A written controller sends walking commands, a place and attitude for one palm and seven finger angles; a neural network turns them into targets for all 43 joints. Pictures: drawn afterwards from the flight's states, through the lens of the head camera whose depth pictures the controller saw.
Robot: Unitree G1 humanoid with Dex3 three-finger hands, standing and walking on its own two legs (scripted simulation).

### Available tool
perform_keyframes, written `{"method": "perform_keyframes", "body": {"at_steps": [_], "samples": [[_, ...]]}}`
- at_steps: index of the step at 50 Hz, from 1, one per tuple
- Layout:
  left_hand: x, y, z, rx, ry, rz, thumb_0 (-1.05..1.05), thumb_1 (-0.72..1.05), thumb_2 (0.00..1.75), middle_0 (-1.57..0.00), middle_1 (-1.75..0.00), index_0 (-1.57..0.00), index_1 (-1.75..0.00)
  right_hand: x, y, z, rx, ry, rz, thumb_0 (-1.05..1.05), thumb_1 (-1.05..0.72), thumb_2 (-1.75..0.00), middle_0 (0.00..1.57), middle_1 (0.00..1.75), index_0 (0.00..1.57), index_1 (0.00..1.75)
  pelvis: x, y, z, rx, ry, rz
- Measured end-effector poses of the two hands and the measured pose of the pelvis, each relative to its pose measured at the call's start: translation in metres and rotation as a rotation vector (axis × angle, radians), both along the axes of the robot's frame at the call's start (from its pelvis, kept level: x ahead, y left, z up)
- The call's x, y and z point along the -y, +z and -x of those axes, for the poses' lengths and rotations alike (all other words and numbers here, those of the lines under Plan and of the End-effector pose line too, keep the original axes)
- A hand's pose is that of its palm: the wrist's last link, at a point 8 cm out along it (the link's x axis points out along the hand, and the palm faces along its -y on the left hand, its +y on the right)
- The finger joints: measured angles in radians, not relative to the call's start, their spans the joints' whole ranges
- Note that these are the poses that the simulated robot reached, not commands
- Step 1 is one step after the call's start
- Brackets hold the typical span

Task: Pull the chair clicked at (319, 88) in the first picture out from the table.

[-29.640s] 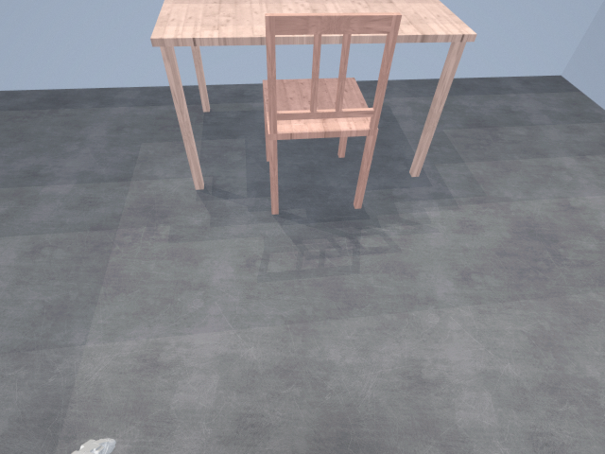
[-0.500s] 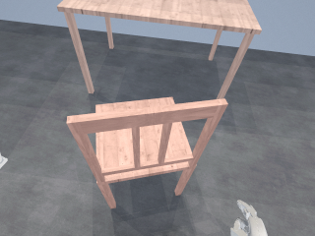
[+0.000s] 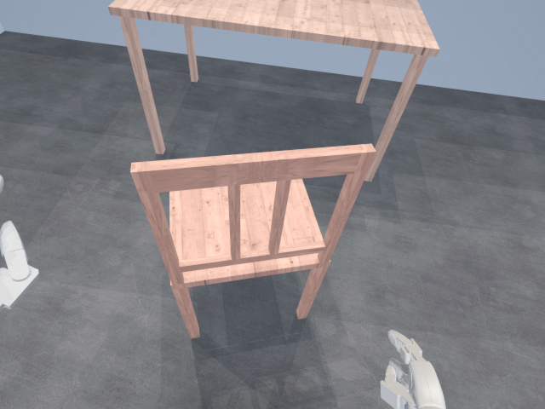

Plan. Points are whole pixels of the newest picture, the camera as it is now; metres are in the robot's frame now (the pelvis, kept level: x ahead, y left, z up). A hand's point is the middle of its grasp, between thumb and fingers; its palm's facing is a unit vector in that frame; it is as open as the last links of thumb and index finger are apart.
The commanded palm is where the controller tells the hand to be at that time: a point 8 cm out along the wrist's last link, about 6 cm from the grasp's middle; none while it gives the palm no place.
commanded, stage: step back with the hand held close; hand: left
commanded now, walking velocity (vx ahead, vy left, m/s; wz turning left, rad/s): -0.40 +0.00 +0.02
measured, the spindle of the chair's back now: (234, 224) +0.48 +0.12 -0.11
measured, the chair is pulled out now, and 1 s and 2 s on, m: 0.65 0.65 0.65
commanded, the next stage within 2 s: stop stepping back and stand still in 0.02 s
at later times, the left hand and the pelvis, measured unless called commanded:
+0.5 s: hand out of the picture +0.07 +0.23 +0.17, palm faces +0.45 -0.77 -0.45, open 7.4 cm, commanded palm +0.01 +0.27 +0.18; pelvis -0.11 -0.04 +0.00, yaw +2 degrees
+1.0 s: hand out of the picture +0.08 +0.23 +0.11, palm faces +0.40 -0.78 -0.49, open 7.4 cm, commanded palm none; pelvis -0.12 -0.05 +0.00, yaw +4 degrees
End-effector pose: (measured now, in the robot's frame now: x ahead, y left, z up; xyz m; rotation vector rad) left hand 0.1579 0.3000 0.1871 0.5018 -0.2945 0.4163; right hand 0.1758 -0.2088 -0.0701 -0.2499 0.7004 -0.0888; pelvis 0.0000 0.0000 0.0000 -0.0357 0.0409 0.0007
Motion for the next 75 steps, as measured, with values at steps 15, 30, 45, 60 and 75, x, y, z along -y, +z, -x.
{"method": "perform_keyframes", "body": {"at_steps": [15, 30, 45, 60, 75], "samples": [[0.040, -0.007, 0.081, -0.181, -0.019, -0.102, 0.01, 0.89, 0.89, -0.22, -0.30, -0.21, -0.30, 0.091, -0.005, 0.126, -0.081, -0.184, 0.031, 0.01, -0.90, -0.90, 0.20, 0.30, 0.20, 0.30, 0.040, 0.003, 0.076, -0.007, -0.001, -0.043], [0.039, 0.002, 0.148, -0.024, 0.071, -0.059, 0.01, 0.89, 0.89, -0.22, -0.30, -0.21, -0.30, 0.070, -0.008, 0.166, -0.003, -0.105, -0.035, 0.01, -0.90, -0.90, 0.20, 0.30, 0.20, 0.30, 0.047, 0.000, 0.124, 0.076, 0.051, -0.028], [0.054, -0.007, 0.148, -0.047, 0.072, -0.009, 0.01, 0.89, 0.89, -0.21, -0.30, -0.21, -0.30, 0.081, -0.012, 0.163, -0.058, -0.057, -0.004, 0.01, -0.90, -0.90, 0.21, 0.30, 0.20, 0.30, 0.056, 0.001, 0.125, 0.079, 0.057, -0.040], [0.135, -0.322, 0.197, -1.354, 0.039, 0.625, 0.01, 0.91, 0.90, -0.20, -0.30, -0.19, -0.30, 0.062, -0.053, 0.220, -0.444, -0.056, -0.022, 0.01, -0.90, -0.90, 0.20, 0.30, 0.20, 0.30, 0.045, -0.003, 0.112, 0.055, 0.068, -0.040], [0.102, -0.323, 0.286, -1.607, 0.271, 0.633, -0.02, 0.95, 0.89, -0.20, -0.30, -0.20, -0.30, 0.050, -0.065, 0.293, -0.725, -0.124, -0.046, 0.01, -0.91, -0.90, 0.20, 0.30, 0.20, 0.30, 0.041, 0.005, 0.100, 0.063, 0.073, -0.032]]}}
